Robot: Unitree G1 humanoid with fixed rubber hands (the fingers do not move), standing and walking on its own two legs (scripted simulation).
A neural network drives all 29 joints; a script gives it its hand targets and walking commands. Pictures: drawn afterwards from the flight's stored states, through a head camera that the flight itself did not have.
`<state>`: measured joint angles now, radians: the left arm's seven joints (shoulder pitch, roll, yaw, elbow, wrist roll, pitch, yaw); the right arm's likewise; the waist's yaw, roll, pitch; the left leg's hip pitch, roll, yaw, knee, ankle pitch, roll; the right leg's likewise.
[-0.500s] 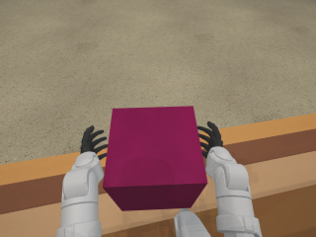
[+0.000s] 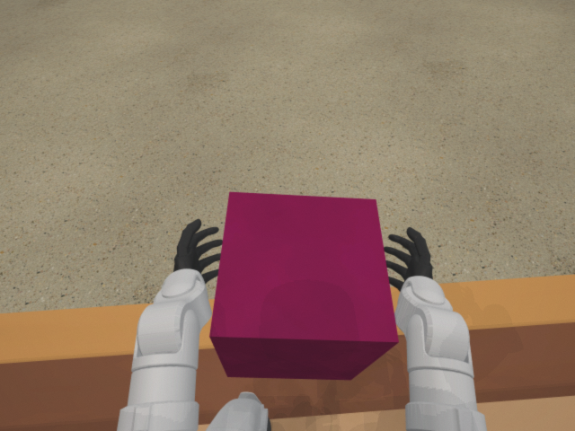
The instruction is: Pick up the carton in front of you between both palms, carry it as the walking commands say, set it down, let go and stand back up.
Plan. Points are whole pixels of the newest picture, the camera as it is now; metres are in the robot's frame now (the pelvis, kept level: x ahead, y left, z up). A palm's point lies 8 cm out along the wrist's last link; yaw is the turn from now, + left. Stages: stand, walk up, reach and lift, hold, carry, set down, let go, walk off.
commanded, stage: carry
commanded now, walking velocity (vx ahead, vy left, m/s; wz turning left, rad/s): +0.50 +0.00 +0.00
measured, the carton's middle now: (296, 295) +0.32 +0.02 -0.02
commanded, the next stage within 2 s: none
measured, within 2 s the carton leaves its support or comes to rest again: neither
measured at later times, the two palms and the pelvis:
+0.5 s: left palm (252, 177) +0.69 +0.15 -0.13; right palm (378, 178) +0.70 -0.16 -0.13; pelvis +0.39 -0.02 -0.21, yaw +1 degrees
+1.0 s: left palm (274, 139) +1.08 +0.14 -0.31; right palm (360, 146) +1.06 -0.17 -0.31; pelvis +0.76 +0.00 -0.39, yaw +1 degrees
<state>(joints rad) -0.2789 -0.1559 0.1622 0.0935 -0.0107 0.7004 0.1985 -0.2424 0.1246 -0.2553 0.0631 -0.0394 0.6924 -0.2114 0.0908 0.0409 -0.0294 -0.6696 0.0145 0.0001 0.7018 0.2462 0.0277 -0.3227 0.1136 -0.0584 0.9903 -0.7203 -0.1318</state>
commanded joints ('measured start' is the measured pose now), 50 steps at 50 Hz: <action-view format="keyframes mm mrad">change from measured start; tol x64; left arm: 1 -368 -681 -516 -59 -102 -11 -4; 50 -300 -514 -371 -29 -40 -10 55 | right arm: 1 -497 672 586 -89 115 -1 -5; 50 -394 592 623 -45 188 8 -31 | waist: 1 22 -163 -196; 50 -174 -100 -243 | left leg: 1 290 -81 128 -170 199 13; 7 980 259 -393 -12 605 270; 24 288 61 -3 687 173 53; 26 -119 -158 10 1286 -948 -30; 40 135 -50 90 -132 135 -10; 50 843 223 -463 -32 72 242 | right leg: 1 -24 -144 136 -137 576 -24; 4 -58 -162 4 410 1071 59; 6 -555 -12 -19 917 20 114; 26 609 -282 179 -316 1481 -64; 50 -754 -121 159 576 199 88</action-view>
